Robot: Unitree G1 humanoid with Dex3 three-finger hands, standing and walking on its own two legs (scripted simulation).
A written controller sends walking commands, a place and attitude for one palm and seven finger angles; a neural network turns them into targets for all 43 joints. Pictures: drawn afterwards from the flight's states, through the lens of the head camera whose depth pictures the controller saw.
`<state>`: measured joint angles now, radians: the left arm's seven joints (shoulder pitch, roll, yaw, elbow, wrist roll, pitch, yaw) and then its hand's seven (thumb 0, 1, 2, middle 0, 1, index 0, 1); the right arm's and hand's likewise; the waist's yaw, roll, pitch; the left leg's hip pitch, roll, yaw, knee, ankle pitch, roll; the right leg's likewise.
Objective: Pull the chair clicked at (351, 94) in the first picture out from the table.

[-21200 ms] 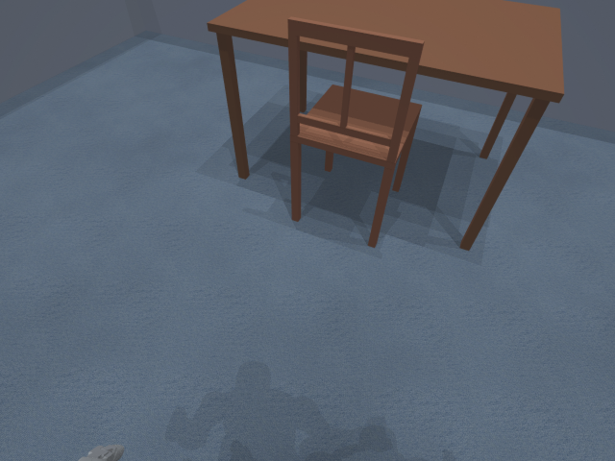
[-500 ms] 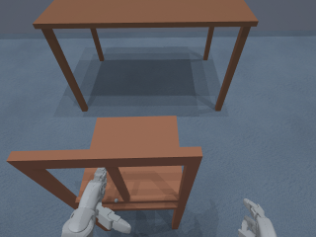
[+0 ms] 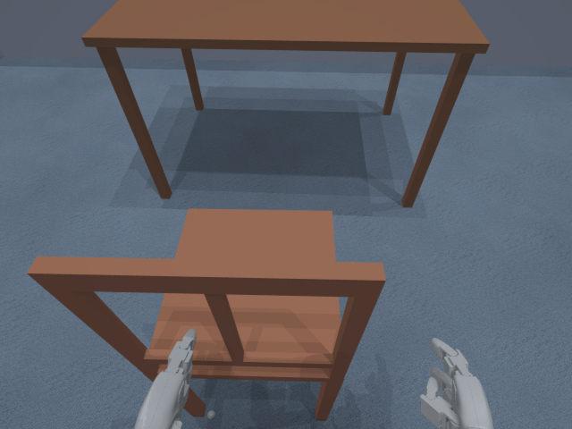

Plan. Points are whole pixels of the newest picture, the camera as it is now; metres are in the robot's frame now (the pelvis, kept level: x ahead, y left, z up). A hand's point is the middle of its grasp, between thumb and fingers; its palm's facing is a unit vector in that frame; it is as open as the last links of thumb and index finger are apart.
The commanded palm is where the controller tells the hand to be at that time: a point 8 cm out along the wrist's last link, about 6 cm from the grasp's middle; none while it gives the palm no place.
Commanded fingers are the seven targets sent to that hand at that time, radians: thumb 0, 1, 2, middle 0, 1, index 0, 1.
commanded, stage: draw the fingers out of the gap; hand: left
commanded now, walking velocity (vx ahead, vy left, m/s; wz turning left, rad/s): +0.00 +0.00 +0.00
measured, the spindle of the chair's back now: (227, 328) +0.28 +0.10 -0.04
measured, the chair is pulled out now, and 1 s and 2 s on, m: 0.71 0.71 0.71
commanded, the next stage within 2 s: draw the hand back to the body in 0.08 s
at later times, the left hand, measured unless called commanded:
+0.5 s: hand (175, 399) +0.16 +0.13 +0.06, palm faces +0.02 -1.00 -0.04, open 17.5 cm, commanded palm +0.12 +0.19 +0.07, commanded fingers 0.00 -0.55 0.20 0.00 0.00 0.00 0.00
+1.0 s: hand (72, 365) +0.17 +0.22 +0.13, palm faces +0.30 -0.86 -0.40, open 14.8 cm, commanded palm +0.13 +0.26 +0.16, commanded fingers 0.00 0.21 0.57 -0.10 -0.16 -0.10 -0.16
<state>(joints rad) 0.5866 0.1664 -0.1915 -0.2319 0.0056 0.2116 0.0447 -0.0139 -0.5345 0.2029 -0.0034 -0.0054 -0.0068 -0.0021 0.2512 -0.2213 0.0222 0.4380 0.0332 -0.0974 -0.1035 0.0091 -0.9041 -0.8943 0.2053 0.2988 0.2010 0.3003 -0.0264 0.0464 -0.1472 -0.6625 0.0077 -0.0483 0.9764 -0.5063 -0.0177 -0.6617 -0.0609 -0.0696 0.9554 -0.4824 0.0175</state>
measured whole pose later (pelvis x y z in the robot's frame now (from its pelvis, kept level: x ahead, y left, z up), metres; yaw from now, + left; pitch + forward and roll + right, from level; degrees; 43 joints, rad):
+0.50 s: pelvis -0.01 +0.00 -0.03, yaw -1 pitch +14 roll -2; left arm 0.71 0.16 -0.07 -0.42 -0.13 -0.33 -0.05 -0.01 -0.54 0.20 0.00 0.00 0.00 0.00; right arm 0.21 -0.19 -0.03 0.48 0.05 -0.12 -0.06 0.01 -0.90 -0.89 0.20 0.30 0.20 0.30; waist 0.03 0.04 -0.16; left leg -0.84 0.02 -0.06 1.17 -0.58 -0.02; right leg -0.83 -0.05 -0.07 1.13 -0.54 0.02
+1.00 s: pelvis +0.01 +0.00 +0.03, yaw +0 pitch +2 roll -1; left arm 0.65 0.31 0.12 -0.46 -0.04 0.03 0.17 -0.01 -0.12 0.41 -0.06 -0.09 -0.09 -0.10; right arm 0.23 -0.21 0.02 0.58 0.04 -0.12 -0.14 0.01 -0.91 -0.89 0.20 0.30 0.20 0.30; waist 0.05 0.08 -0.06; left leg -0.36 0.02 -0.05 0.75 -0.42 -0.02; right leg -0.35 -0.04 -0.08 0.71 -0.39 0.01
